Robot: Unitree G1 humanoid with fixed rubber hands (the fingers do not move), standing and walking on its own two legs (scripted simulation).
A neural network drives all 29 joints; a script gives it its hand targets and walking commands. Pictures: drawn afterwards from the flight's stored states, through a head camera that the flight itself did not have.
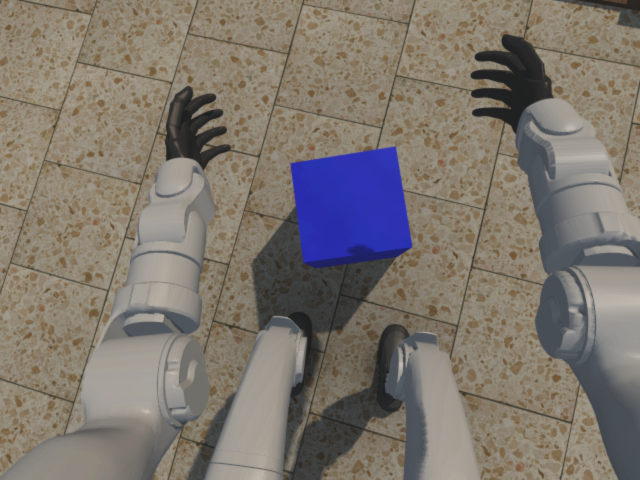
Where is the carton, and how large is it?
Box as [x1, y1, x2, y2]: [290, 146, 411, 267]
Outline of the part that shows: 395,146 290,163 303,262 313,267 343,264 397,256 411,247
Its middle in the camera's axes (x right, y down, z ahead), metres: +0.07 -0.07 +0.87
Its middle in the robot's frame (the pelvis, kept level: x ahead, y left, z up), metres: +0.48 +0.03 -0.51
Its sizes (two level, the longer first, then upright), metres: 0.210 0.200 0.250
